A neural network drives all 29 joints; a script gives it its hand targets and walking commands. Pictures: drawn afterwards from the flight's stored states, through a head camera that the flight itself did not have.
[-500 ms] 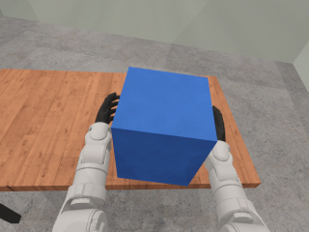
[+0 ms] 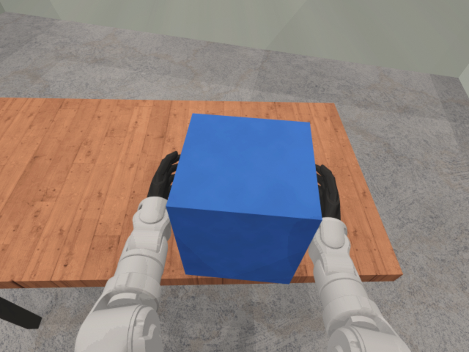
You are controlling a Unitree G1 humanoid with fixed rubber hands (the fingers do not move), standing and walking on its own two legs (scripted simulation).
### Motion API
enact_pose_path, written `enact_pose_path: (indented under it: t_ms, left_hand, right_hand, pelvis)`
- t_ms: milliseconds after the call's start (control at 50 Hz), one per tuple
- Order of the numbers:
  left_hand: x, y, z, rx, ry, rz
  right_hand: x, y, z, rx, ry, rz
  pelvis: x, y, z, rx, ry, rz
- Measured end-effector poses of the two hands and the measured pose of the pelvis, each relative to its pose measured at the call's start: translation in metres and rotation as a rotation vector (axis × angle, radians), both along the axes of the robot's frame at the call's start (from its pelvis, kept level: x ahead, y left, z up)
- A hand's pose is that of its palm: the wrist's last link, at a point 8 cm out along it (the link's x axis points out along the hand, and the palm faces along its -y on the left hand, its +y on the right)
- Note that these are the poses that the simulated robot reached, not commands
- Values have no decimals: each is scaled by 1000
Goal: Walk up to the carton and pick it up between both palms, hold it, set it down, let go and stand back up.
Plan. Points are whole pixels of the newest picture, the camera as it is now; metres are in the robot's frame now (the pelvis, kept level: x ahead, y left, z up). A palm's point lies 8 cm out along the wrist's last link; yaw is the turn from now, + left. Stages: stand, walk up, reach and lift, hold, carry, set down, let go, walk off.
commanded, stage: set down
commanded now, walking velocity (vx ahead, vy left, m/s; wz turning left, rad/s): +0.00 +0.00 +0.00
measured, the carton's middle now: (243, 203) +0.37 +0.01 +0.02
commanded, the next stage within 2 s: none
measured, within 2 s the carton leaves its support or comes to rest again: rests again in 0.98 s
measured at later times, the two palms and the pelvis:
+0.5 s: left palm (163, 206) +0.36 +0.16 +0.00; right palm (322, 218) +0.35 -0.14 +0.01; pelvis +0.00 +0.00 +0.00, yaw -1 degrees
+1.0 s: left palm (163, 213) +0.36 +0.16 -0.02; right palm (318, 223) +0.35 -0.14 -0.01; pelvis +0.00 +0.00 -0.01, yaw -1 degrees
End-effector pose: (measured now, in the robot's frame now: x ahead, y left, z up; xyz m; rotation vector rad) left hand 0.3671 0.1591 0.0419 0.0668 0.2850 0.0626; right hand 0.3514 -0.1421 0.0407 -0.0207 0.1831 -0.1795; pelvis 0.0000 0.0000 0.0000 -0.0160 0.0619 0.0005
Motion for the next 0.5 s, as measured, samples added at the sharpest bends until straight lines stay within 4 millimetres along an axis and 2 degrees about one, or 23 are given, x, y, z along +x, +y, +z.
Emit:
enact_pose_path:
  t_ms: [220,500]
  left_hand:
    - [1,-1,-22,-2,7,-2]
    - [-2,1,-39,1,8,3]
  right_hand:
    - [1,-1,-17,-8,7,1]
    - [0,1,-29,-2,9,5]
  pelvis:
    - [5,1,-1,-3,58,-4]
    - [4,4,-4,-6,118,-8]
